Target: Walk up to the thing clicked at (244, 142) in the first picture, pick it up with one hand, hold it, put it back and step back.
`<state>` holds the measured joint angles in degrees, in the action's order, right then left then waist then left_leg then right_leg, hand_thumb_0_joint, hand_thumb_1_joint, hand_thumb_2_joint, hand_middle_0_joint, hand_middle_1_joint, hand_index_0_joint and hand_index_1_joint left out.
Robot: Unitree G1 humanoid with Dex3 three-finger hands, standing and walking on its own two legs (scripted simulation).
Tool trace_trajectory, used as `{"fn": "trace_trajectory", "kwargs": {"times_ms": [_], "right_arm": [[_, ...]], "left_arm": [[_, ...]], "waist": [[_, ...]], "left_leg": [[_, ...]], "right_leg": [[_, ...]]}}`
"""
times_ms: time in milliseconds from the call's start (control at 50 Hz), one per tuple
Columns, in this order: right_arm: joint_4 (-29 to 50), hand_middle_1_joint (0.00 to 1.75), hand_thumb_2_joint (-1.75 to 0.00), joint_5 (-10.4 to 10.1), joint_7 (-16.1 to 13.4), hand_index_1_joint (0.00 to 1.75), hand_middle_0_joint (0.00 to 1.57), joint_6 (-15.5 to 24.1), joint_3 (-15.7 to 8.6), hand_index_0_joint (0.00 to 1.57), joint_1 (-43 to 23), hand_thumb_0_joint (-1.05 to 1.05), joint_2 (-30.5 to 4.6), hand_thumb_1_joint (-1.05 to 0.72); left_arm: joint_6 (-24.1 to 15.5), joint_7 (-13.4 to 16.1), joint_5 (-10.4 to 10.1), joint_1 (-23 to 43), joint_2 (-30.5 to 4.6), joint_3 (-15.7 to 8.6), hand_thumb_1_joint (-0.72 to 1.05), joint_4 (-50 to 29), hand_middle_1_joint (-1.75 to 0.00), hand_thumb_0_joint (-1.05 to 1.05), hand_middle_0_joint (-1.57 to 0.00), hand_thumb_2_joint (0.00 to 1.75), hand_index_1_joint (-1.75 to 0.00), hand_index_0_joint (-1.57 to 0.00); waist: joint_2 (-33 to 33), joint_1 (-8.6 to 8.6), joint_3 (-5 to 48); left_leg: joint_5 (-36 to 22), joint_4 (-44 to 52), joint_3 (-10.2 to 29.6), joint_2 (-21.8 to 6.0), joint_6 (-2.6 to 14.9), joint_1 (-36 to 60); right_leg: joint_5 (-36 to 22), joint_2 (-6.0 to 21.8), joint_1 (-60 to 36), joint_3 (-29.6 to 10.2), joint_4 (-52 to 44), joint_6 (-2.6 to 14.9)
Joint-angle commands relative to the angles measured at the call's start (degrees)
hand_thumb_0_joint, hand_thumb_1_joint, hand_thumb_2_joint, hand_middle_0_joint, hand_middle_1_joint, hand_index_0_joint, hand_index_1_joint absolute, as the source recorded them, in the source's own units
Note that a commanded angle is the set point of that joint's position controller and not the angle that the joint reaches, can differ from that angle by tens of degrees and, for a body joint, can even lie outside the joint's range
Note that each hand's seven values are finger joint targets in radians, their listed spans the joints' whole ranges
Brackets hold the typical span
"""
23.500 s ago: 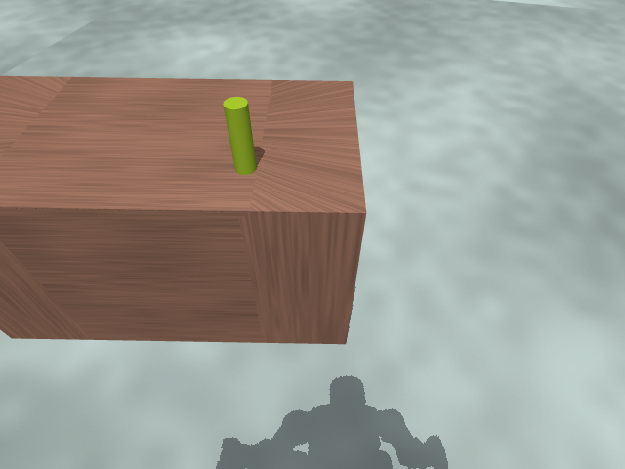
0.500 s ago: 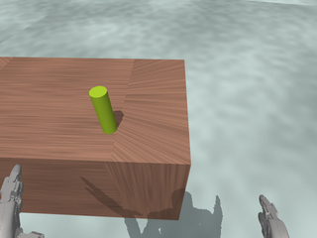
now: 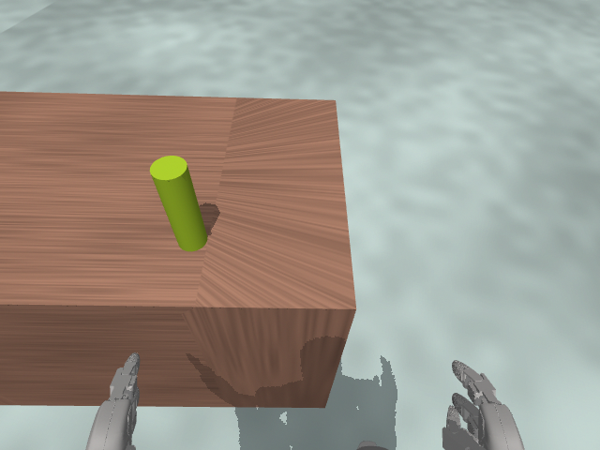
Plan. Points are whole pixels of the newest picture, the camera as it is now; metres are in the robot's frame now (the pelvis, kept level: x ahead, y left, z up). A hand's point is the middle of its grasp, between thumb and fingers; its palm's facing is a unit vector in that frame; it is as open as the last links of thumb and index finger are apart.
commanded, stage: home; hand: left
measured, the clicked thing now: (182, 207) +0.49 +0.20 +0.01
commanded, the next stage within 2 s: none
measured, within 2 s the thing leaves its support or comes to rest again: neither
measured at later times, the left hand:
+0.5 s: hand (170, 422) +0.19 +0.17 -0.05, palm faces +0.11 -0.97 -0.22, open 17.5 cm
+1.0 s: hand (168, 432) +0.18 +0.17 -0.05, palm faces +0.11 -0.97 -0.23, open 17.5 cm
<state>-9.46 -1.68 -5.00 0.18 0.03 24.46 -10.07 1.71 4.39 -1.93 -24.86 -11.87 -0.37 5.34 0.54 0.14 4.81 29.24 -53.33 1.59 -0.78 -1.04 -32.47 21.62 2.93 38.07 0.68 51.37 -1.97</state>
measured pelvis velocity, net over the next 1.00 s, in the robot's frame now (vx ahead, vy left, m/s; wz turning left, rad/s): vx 0.01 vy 0.00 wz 0.00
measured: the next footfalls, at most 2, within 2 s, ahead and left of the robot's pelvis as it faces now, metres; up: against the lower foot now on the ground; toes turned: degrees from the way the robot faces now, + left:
none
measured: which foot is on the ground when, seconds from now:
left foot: down 0.00-1.00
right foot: down 0.00-1.00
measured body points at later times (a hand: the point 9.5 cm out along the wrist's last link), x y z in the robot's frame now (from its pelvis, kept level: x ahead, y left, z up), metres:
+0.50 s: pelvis +0.02 +0.00 +0.00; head +0.05 +0.00 +0.45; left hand +0.18 +0.23 -0.04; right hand +0.18 -0.23 -0.04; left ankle -0.02 +0.13 -0.69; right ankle +0.04 -0.14 -0.69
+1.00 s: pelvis +0.01 +0.00 -0.01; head +0.04 +0.00 +0.44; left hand +0.17 +0.23 -0.04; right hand +0.17 -0.23 -0.04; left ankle -0.02 +0.13 -0.69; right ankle +0.04 -0.14 -0.69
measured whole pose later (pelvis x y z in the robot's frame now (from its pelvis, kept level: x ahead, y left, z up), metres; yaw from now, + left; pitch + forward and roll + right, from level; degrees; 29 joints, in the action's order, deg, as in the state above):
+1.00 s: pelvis +0.01 +0.00 -0.01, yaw +0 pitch +10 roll +0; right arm -4.8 -1.9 -5.4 -2.4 0.0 26.2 -10.9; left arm 5.9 4.6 -1.9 -26.6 -11.7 -0.1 1.7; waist 0.1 -0.2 6.5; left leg 30.7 -55.4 1.7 -0.8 -1.4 -34.4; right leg 23.5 2.9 40.5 0.7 54.2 -1.7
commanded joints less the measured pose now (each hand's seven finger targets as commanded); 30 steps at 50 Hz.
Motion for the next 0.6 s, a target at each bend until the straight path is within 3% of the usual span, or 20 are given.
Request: {"fn": "trace_trajectory", "kwargs": {"times_ms": [0,180,260,280,340,380,440,460,500,580], "right_arm": [[11.48,0.30,-0.90,0.20,-0.58,0.30,0.20,2.89,-3.83,0.20,-1.37,0.00,-6.89,-0.90],[12.83,0.30,-0.90,0.10,-0.54,0.30,0.20,1.65,-3.81,0.20,1.04,0.00,-7.06,-0.90],[13.59,0.30,-0.90,0.08,-0.41,0.30,0.20,1.26,-3.71,0.20,0.87,0.00,-6.94,-0.90],[12.71,0.30,-0.90,0.07,-0.33,0.30,0.20,1.19,-3.58,0.20,1.63,0.00,-6.96,-0.90],[13.92,0.30,-0.90,-0.01,-0.23,0.30,0.20,0.92,-2.79,0.20,0.29,0.00,-6.21,-0.90],[13.74,0.30,-0.90,0.03,-0.25,0.30,0.20,0.86,-3.39,0.20,1.14,0.00,-6.71,-0.90],[14.62,0.30,-0.90,0.06,-0.30,0.30,0.20,0.62,-3.64,0.20,0.78,0.00,-7.20,-0.90],[14.36,0.30,-0.90,0.05,-0.20,0.30,0.20,0.62,-3.14,0.20,0.45,0.00,-6.66,-0.90],[15.00,0.30,-0.90,0.06,-0.48,0.30,0.20,0.48,-3.40,0.20,1.19,0.00,-6.60,-0.90],[14.69,0.30,-0.90,0.16,-0.72,0.30,0.20,0.46,-2.96,0.20,1.61,0.00,-6.15,-0.90]], "left_arm": [[-2.45,0.90,0.34,-1.23,-4.27,-1.84,-0.59,-9.68,-0.05,0.00,-0.04,0.03,-0.05,-0.04],[-1.48,0.94,0.60,1.08,-4.98,-2.36,-0.57,-10.97,-0.05,0.00,-0.05,0.04,-0.05,-0.05],[-1.04,0.80,0.49,0.01,-5.37,-2.92,-0.56,-11.60,-0.05,0.00,-0.05,0.05,-0.05,-0.05],[-0.79,0.69,0.49,0.68,-5.25,-2.52,-0.56,-11.66,-0.05,0.00,-0.05,0.05,-0.05,-0.05],[-0.60,0.57,0.36,-0.41,-4.89,-2.54,-0.56,-11.77,-0.05,0.00,-0.05,0.05,-0.05,-0.05],[-0.45,0.51,0.38,0.13,-5.07,-2.77,-0.56,-12.31,-0.05,0.00,-0.05,0.05,-0.05,-0.05],[-0.09,0.46,0.37,-1.09,-5.33,-2.99,-0.57,-12.57,-0.05,0.00,-0.05,0.04,-0.05,-0.05],[-0.08,0.46,0.34,-0.43,-4.74,-2.09,-0.57,-12.40,-0.05,0.00,-0.05,0.04,-0.05,-0.05],[-0.07,0.51,0.42,-0.86,-5.85,-3.70,-0.56,-12.45,-0.05,0.00,-0.05,0.05,-0.05,-0.05],[0.11,0.46,0.44,-0.47,-5.40,-3.08,-0.56,-13.09,-0.05,0.00,-0.05,0.05,-0.05,-0.05]], "waist": [[-1.18,-0.73,6.32],[-1.05,-0.15,8.42],[-1.40,-0.91,9.81],[-1.85,-0.34,8.28],[-0.27,-0.88,8.11],[-0.88,-0.33,9.13],[-1.02,-0.89,8.53],[-0.36,-0.60,7.24],[0.68,-0.46,9.60],[0.92,-0.17,8.38]], "left_leg": [[-13.55,10.68,-2.49,0.99,0.29,-2.33],[-18.80,9.23,-2.74,1.00,-0.06,-0.83],[-22.23,8.50,-2.65,1.10,-0.35,-0.70],[-21.23,8.80,-2.73,1.04,-0.36,-0.56],[-18.67,8.41,-2.87,1.35,0.14,-1.95],[-19.75,7.98,-3.14,1.35,0.18,-1.24],[-19.51,8.12,-2.88,1.26,-0.03,-2.05],[-17.90,8.41,-2.74,1.23,0.08,-2.22],[-17.28,7.32,-3.41,1.62,0.64,-2.19],[-15.60,7.08,-3.79,1.70,0.97,-2.65]], "right_leg": [[-7.54,-2.12,-10.08,3.27,-5.90,2.37],[-11.92,-1.82,-10.33,2.87,-4.52,2.41],[-14.67,-1.68,-11.10,2.92,-3.81,2.51],[-13.76,-1.80,-10.15,2.95,-4.00,2.47],[-12.36,-1.50,-10.70,2.77,-4.70,2.31],[-13.86,-1.48,-10.95,2.63,-4.28,2.25],[-12.94,-1.55,-10.19,2.81,-4.01,2.42],[-11.41,-1.63,-9.71,2.92,-4.42,2.25],[-12.35,-1.27,-11.09,2.27,-4.99,1.92],[-11.58,-1.15,-10.01,2.08,-5.37,1.71]]}}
